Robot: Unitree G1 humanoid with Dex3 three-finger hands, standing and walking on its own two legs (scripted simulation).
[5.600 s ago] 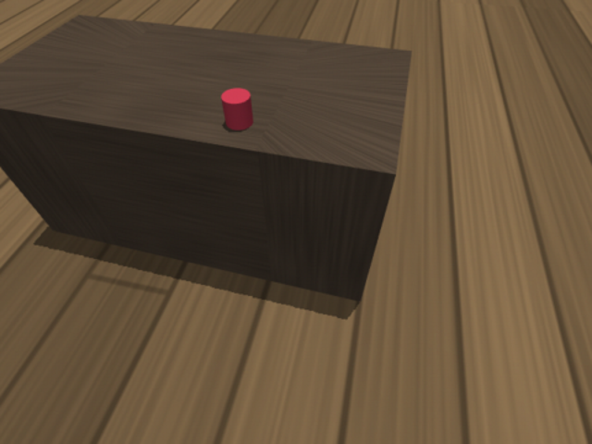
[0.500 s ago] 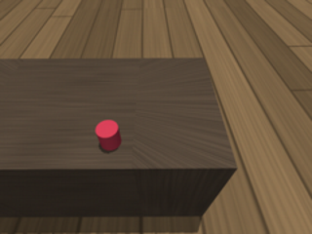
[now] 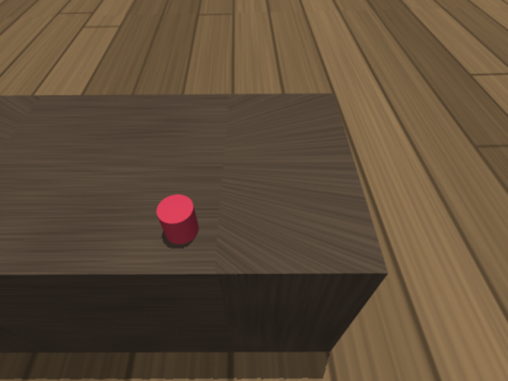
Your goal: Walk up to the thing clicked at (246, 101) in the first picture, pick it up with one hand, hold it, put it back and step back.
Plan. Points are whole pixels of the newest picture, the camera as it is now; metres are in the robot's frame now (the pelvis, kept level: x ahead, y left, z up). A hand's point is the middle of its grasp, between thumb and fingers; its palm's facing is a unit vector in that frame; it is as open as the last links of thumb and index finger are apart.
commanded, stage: stand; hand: left
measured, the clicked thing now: (178, 219) +0.46 +0.18 -0.09
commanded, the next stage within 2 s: rise first in 0.44 s
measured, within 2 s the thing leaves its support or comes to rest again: neither
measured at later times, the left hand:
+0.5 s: hand out of the picture +0.07 +0.25 -0.16, palm faces -0.02 -0.94 -0.34, open 7.4 cm
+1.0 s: hand (112, 365) +0.17 +0.25 -0.10, palm faces +0.22 -0.92 -0.33, open 15.1 cm
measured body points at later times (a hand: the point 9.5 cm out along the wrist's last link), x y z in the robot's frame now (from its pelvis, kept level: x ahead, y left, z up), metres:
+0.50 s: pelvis +0.00 +0.00 +0.00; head +0.01 +0.00 +0.45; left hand +0.07 +0.30 -0.13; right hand +0.08 -0.30 -0.13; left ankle -0.01 +0.11 -0.75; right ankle -0.01 -0.12 -0.75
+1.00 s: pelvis +0.00 +0.00 -0.01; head +0.01 -0.01 +0.44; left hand +0.16 +0.29 -0.07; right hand +0.15 -0.28 -0.10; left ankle -0.01 +0.11 -0.75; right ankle -0.02 -0.12 -0.75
